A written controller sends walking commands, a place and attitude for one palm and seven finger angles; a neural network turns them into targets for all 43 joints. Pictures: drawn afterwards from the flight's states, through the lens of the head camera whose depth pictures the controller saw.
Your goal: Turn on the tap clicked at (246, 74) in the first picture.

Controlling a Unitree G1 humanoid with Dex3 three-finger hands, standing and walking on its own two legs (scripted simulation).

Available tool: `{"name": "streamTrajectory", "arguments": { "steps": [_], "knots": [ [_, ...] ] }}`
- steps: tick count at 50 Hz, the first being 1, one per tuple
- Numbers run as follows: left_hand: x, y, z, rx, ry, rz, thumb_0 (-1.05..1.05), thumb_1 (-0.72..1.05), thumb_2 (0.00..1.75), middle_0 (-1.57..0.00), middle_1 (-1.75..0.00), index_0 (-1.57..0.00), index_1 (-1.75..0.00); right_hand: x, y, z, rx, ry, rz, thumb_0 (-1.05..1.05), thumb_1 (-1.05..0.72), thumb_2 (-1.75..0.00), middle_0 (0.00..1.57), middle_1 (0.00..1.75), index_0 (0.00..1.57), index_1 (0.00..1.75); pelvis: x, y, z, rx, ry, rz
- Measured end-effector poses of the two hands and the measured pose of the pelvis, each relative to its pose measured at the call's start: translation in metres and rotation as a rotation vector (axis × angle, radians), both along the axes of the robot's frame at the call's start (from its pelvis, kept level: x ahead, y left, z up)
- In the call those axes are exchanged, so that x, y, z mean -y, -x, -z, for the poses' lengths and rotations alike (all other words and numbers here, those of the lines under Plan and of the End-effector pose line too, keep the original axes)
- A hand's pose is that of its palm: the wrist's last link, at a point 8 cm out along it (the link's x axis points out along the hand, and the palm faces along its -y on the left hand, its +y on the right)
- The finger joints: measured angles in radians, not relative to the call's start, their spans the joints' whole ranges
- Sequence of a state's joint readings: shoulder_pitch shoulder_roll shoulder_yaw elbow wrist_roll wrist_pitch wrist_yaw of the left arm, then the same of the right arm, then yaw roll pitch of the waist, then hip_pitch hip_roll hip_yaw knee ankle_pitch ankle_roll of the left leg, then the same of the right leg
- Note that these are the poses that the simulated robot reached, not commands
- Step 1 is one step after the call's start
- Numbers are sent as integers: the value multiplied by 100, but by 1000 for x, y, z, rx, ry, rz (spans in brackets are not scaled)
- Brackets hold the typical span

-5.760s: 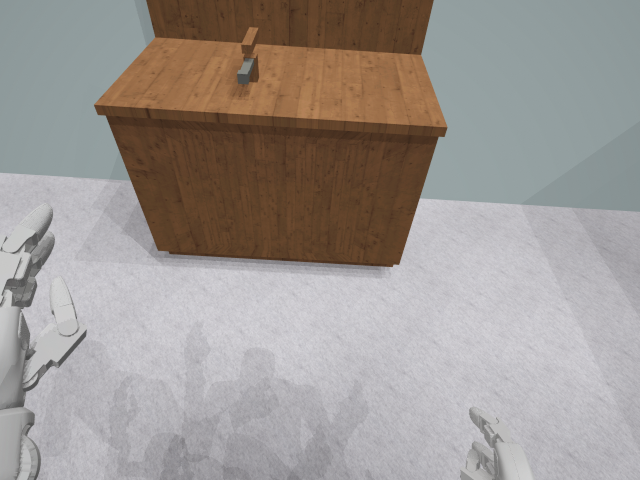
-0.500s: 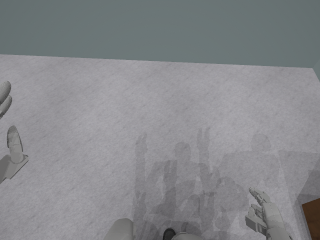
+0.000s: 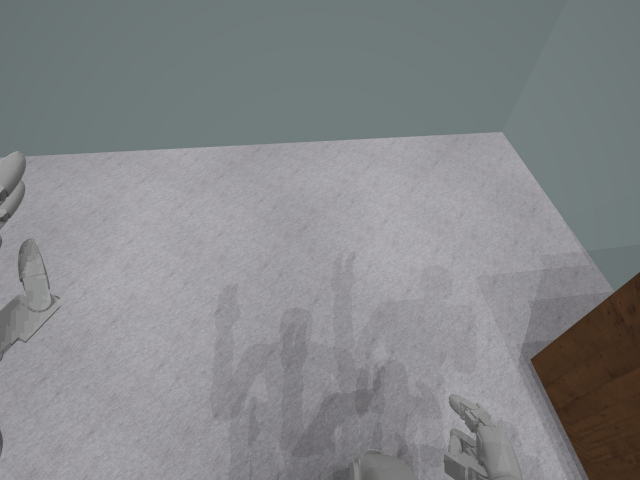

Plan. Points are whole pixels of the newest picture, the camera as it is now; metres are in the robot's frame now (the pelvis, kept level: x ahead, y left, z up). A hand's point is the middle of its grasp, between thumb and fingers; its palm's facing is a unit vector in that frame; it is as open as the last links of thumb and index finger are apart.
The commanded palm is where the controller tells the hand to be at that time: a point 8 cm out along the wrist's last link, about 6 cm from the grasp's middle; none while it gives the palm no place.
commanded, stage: turn to face it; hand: left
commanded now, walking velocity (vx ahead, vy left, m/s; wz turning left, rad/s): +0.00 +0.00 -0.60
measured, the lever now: out of the picture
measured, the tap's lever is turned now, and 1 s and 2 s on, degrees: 0 0 0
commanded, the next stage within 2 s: none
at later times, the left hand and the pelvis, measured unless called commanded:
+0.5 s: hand (245, 272) +0.26 +0.11 +0.19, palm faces +0.05 -0.80 -0.60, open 7.4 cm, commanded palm +0.22 +0.17 +0.18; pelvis -0.03 -0.04 -0.01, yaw -20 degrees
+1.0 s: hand (401, 340) +0.22 -0.03 +0.17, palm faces -0.18 -0.81 -0.55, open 7.4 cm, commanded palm +0.19 +0.06 +0.18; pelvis -0.11 -0.07 -0.02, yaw -37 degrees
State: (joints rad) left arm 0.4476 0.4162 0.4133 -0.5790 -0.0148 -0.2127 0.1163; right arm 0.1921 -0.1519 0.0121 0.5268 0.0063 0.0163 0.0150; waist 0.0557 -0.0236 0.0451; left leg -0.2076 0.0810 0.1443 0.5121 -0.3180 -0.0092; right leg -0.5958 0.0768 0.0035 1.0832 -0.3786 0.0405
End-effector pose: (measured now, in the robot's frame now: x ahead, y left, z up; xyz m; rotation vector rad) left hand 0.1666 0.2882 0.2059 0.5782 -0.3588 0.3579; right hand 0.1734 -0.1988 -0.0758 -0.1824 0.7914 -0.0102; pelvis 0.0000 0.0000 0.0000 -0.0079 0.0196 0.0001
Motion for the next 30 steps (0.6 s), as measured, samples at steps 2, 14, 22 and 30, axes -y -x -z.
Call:
{"name": "streamTrajectory", "arguments": {
  "steps": [2, 14, 22, 30],
  "knots": [
    [2, -7, -1, -13, 19, 3, 1, 89, 90, -21, -30, -21, -30, -2, 10, 2, -5, -33, 33, 1, -90, -90, 20, 30, 21, 30, -1, -1, -3, 3, 26, 39],
    [118, -75, 33, -106, 15, 294, 1, 89, 90, -21, -30, -21, -30, 84, 80, 32, -60, -21, 223, 1, -90, -90, 20, 30, 21, 30, 46, 20, 15, 9, 36, 190],
    [143, -67, -3, -101, -151, 436, 1, 88, 90, -22, -30, -22, -30, 143, 129, 14, -111, 88, 432, 1, -91, -90, 19, 30, 20, 30, 48, 30, 5, -2, -15, 314],
    [115, -74, 17, -62, -12, 365, 1, 89, 90, -21, -30, -22, -30, 132, 152, 5, -57, 125, 520, 1, -91, -90, 19, 30, 20, 30, 32, 26, 12, 20, -20, 400]
  ]
}}
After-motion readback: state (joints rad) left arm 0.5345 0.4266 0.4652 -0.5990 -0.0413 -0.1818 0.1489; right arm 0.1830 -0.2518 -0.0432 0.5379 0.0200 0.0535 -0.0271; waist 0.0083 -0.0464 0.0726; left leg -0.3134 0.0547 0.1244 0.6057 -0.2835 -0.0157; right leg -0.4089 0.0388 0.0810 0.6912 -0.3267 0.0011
